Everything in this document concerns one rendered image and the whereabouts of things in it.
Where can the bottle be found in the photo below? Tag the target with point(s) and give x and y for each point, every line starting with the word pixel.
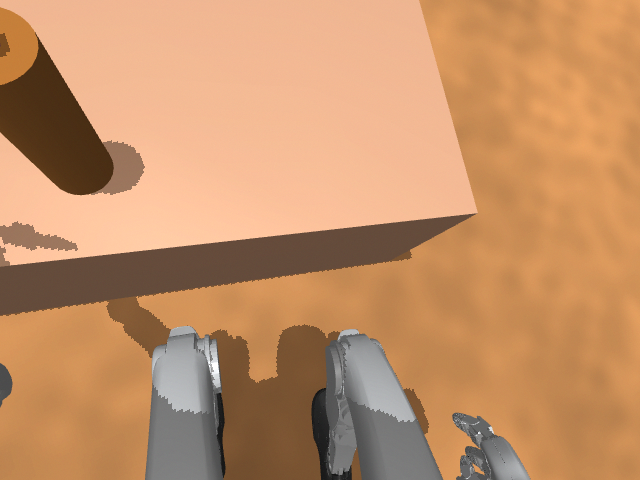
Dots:
pixel 40 116

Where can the right robot foot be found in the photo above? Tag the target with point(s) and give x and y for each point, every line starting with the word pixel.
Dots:
pixel 321 428

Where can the right robot hand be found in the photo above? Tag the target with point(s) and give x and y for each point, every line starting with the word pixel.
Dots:
pixel 496 457

